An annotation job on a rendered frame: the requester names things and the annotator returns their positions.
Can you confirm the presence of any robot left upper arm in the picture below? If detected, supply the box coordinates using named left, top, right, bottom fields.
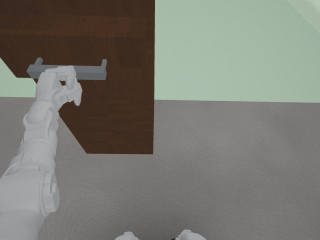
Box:
left=0, top=170, right=60, bottom=240

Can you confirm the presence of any robot left hand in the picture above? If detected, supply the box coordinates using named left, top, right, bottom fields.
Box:
left=35, top=65, right=82, bottom=111

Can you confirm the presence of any handle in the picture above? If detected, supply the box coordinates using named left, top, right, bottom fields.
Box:
left=26, top=57, right=107, bottom=80

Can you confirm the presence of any robot shin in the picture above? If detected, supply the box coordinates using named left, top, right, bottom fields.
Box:
left=179, top=229, right=192, bottom=236
left=123, top=232, right=134, bottom=236

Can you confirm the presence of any drawer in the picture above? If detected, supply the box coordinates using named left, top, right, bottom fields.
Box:
left=0, top=14, right=147, bottom=81

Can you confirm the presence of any robot right shin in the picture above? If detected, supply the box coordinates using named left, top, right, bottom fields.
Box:
left=179, top=229, right=192, bottom=236

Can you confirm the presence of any left robot forearm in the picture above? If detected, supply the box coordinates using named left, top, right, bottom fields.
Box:
left=0, top=101, right=59, bottom=180

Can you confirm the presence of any robot left shin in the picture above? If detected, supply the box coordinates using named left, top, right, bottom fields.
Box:
left=123, top=232, right=134, bottom=236

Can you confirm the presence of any cabinet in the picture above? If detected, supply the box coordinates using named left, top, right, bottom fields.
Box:
left=0, top=0, right=155, bottom=155

